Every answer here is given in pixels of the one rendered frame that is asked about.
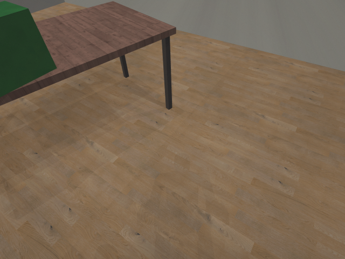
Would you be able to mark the table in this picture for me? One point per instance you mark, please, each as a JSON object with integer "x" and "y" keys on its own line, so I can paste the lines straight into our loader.
{"x": 83, "y": 39}

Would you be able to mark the carton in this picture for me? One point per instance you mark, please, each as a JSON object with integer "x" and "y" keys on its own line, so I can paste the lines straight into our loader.
{"x": 24, "y": 56}

